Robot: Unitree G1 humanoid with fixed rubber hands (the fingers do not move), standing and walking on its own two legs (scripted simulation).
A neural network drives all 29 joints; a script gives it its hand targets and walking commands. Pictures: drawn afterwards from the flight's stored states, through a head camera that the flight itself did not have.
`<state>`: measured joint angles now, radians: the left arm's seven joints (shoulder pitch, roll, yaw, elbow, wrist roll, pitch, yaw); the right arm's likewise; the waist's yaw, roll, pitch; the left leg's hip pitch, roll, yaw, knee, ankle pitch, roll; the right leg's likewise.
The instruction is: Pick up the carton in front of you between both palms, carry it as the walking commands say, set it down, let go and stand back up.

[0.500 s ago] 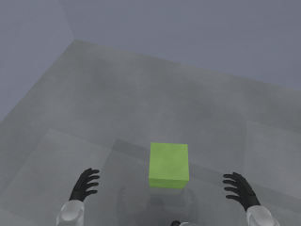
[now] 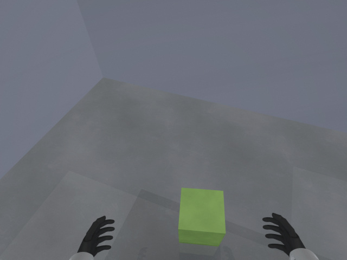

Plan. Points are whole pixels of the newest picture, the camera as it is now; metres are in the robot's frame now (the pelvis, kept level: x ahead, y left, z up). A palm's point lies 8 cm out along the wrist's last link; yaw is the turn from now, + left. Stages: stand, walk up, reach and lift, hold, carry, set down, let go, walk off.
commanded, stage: let go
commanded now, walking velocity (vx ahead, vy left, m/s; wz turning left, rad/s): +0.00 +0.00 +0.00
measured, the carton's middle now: (200, 217) +0.42 -0.08 -0.65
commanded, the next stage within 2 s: stand in 0.04 s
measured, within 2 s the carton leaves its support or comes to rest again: neither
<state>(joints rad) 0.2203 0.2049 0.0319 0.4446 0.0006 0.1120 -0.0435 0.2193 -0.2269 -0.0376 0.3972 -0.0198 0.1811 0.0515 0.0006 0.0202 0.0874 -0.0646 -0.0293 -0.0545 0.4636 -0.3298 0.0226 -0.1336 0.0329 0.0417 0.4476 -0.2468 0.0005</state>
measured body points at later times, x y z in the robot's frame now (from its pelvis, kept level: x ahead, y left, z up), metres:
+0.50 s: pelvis +0.02 -0.02 +0.00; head +0.03 -0.03 +0.45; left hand +0.15 +0.28 -0.09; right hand +0.17 -0.30 -0.10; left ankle -0.05 +0.11 -0.74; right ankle +0.00 -0.12 -0.74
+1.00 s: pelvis +0.01 -0.02 +0.00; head +0.00 -0.03 +0.45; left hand +0.12 +0.29 -0.10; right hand +0.13 -0.32 -0.10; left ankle -0.05 +0.11 -0.74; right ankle +0.00 -0.12 -0.74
